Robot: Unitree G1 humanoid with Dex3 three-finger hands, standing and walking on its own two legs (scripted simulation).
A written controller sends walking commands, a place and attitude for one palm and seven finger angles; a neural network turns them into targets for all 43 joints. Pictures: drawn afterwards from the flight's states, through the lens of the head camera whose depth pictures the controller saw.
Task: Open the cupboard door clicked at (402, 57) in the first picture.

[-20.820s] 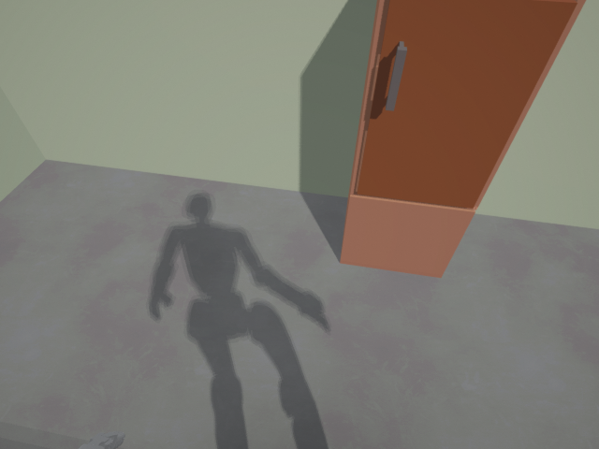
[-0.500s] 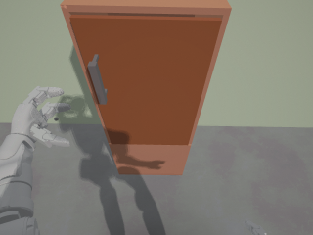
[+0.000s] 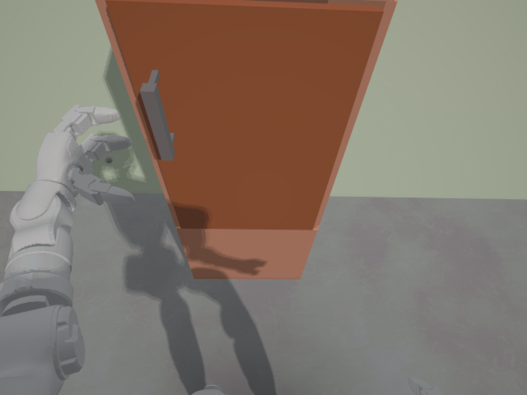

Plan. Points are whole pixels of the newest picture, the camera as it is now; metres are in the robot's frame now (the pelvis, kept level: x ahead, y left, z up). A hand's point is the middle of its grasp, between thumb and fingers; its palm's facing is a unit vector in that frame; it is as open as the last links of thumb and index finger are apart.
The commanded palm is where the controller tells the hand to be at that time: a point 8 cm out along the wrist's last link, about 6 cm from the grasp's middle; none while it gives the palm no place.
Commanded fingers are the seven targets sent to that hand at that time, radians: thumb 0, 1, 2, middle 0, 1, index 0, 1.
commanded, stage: move the hooked fingers beside the handle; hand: left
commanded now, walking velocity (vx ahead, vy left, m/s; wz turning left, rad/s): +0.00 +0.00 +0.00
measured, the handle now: (161, 117) +0.54 +0.19 +0.10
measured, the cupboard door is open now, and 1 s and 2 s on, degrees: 0 0 0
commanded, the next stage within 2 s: slide the fingers in behind the handle in 1.32 s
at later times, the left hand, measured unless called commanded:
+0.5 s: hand (127, 129) +0.49 +0.23 +0.11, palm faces +0.01 -1.00 -0.01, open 13.9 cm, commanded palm +0.48 +0.28 +0.11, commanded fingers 0.00 -0.50 0.30 -0.30 -1.20 -0.30 -1.20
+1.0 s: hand (128, 127) +0.51 +0.23 +0.11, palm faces +0.00 -1.00 +0.02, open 13.9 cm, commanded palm +0.48 +0.28 +0.10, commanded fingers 0.00 -0.50 0.30 -0.30 -1.20 -0.30 -1.20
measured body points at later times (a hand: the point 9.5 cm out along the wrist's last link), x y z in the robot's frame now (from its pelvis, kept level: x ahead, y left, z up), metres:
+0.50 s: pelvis +0.00 -0.01 -0.01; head +0.10 +0.01 +0.43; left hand +0.49 +0.28 +0.12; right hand +0.00 -0.29 -0.11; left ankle +0.03 +0.10 -0.71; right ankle +0.00 -0.12 -0.71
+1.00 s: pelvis +0.02 +0.00 -0.01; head +0.11 +0.02 +0.43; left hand +0.50 +0.29 +0.11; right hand +0.03 -0.27 -0.12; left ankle +0.03 +0.10 -0.71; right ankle +0.00 -0.12 -0.71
